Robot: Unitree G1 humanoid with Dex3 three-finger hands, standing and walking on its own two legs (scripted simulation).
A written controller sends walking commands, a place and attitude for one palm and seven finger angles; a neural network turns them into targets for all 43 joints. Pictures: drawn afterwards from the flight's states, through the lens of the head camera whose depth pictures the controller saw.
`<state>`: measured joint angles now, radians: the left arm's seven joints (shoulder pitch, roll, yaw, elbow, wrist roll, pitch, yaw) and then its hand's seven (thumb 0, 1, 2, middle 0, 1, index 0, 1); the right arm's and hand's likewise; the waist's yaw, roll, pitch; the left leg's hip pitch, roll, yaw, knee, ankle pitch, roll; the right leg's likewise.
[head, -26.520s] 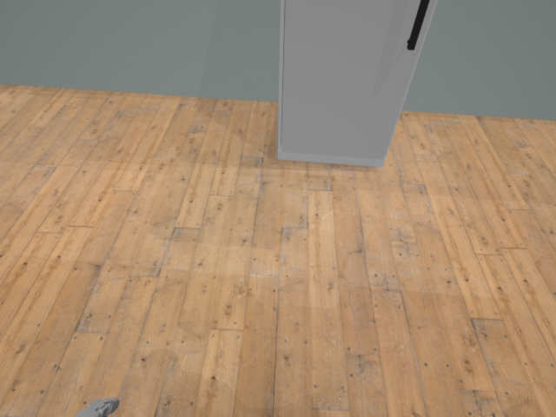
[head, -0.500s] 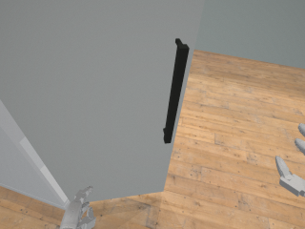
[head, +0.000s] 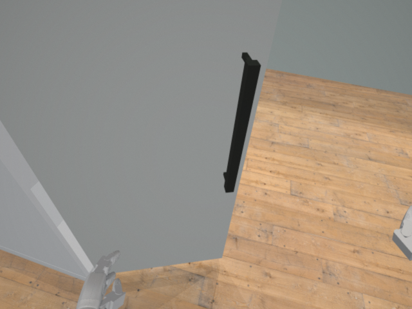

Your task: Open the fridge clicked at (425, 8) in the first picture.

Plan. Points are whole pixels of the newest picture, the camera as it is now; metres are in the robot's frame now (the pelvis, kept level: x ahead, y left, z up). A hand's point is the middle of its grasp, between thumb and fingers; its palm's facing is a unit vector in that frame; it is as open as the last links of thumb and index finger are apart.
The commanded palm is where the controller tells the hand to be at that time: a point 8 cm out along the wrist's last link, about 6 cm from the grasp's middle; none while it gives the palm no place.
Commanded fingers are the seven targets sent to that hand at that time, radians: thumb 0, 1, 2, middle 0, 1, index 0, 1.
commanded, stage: step back with the hand held close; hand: right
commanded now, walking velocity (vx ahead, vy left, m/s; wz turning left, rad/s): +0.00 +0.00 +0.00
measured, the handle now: (235, 134) +0.48 -0.08 +0.10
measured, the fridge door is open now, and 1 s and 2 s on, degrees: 64 64 64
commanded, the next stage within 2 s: stop stepping back and stand still in 1.06 s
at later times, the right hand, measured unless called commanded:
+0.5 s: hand out of the picture +0.15 -0.29 +0.16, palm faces +0.43 +0.76 -0.49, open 7.4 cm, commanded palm +0.08 -0.32 +0.17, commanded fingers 0.00 -0.90 -0.90 0.20 0.30 0.20 0.30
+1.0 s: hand out of the picture +0.04 -0.29 +0.17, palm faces +0.53 +0.74 -0.42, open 7.4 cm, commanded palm -0.03 -0.32 +0.17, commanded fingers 0.00 -0.90 -0.90 0.20 0.30 0.20 0.30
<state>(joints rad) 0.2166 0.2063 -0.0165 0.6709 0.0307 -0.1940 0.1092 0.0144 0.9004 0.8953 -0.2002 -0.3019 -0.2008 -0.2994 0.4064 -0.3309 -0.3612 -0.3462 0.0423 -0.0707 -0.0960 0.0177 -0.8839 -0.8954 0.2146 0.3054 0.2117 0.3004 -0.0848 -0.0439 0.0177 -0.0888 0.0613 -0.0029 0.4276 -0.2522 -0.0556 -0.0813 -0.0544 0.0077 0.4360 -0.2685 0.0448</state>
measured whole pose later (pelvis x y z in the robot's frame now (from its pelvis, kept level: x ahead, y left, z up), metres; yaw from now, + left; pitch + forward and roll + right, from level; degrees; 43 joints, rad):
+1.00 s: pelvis -0.15 -0.01 -0.02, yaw -4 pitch -2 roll +1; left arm 0.24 0.21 0.00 0.62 0.02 -0.19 0.09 0.01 0.90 0.90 -0.20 -0.30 -0.20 -0.30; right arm 0.44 -0.40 -0.45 -0.46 0.00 -0.32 -0.16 0.02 -0.88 -0.90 0.22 0.30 0.21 0.30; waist -0.01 0.02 0.06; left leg -0.44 0.04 -0.07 0.59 -0.17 -0.05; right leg -0.50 -0.02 0.04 0.68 -0.32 -0.01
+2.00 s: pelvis -0.33 +0.00 -0.01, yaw -2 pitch +0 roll -1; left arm 0.31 0.16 -0.03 0.63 0.02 -0.15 0.06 0.01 0.90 0.90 -0.20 -0.30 -0.20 -0.30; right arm 0.54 -0.47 -0.45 -0.51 0.01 -0.22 -0.16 0.02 -0.88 -0.90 0.22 0.30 0.21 0.30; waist 0.01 0.04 -0.01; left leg -0.29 0.00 0.09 0.59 -0.30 0.07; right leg -0.37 -0.08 -0.09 0.72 -0.41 0.01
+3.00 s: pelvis -0.31 -0.05 -0.01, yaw -1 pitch +1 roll +0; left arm 0.14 0.31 -0.02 0.82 0.02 0.00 0.00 0.01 0.90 0.89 -0.20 -0.30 -0.20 -0.30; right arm 0.21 -0.28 0.00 0.65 -0.02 0.05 0.00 0.01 -0.90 -0.90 0.20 0.30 0.20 0.30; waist 0.03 -0.03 0.00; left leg -0.27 0.03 0.06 0.57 -0.31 0.00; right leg -0.34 0.01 -0.10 0.54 -0.22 -0.06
